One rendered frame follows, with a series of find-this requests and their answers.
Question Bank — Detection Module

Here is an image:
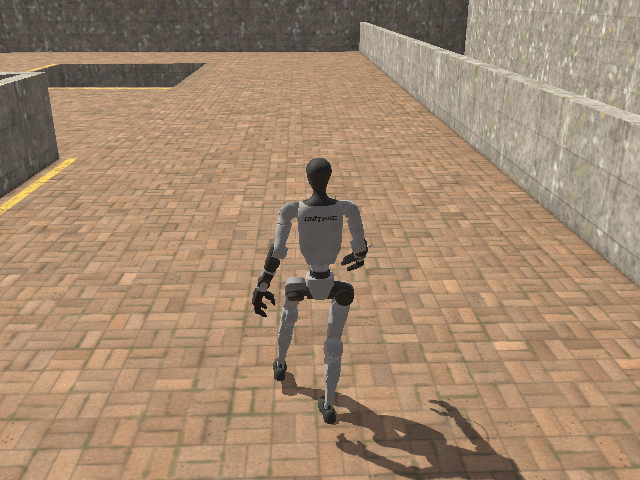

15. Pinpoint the right robot forearm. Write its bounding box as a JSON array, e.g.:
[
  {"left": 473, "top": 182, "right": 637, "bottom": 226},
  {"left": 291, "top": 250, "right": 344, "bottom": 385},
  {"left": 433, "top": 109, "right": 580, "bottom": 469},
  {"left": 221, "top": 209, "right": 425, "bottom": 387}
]
[{"left": 353, "top": 238, "right": 368, "bottom": 262}]

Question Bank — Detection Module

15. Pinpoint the robot right hand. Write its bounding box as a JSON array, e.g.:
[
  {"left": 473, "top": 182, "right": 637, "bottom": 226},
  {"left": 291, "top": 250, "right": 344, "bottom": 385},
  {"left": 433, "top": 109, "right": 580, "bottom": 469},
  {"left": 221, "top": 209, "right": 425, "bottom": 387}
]
[{"left": 341, "top": 252, "right": 364, "bottom": 271}]

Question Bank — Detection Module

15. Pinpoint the humanoid robot torso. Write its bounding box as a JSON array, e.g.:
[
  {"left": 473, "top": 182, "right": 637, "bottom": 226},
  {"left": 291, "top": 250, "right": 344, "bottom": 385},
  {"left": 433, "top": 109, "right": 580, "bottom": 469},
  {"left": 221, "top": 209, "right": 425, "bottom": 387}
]
[{"left": 296, "top": 196, "right": 343, "bottom": 300}]

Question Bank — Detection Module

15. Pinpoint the left robot forearm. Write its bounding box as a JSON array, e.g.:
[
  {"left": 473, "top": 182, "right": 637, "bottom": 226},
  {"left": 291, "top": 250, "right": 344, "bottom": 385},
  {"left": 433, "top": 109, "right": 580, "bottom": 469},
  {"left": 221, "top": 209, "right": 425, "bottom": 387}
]
[{"left": 256, "top": 243, "right": 280, "bottom": 292}]

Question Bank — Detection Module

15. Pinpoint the left robot foot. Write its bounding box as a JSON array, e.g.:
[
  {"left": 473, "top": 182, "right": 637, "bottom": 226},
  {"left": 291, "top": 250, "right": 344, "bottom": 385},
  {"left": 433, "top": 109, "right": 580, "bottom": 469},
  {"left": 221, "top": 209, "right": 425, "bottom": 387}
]
[{"left": 273, "top": 358, "right": 287, "bottom": 381}]

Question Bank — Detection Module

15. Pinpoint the robot left hand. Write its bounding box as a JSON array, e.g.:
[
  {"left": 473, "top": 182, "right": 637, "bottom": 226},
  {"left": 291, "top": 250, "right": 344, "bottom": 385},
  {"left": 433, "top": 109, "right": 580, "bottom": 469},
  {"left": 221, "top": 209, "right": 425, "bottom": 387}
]
[{"left": 252, "top": 288, "right": 275, "bottom": 317}]

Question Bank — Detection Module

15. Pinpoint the robot left upper arm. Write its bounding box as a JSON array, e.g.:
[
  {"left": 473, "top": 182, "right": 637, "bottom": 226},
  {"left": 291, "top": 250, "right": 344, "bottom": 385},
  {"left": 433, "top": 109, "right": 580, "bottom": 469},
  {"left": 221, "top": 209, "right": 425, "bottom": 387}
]
[{"left": 271, "top": 202, "right": 299, "bottom": 259}]

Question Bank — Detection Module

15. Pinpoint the robot right upper arm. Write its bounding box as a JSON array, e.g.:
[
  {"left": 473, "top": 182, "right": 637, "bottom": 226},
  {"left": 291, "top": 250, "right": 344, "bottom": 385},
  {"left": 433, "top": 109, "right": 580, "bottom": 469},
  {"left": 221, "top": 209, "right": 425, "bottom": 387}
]
[{"left": 340, "top": 200, "right": 366, "bottom": 253}]

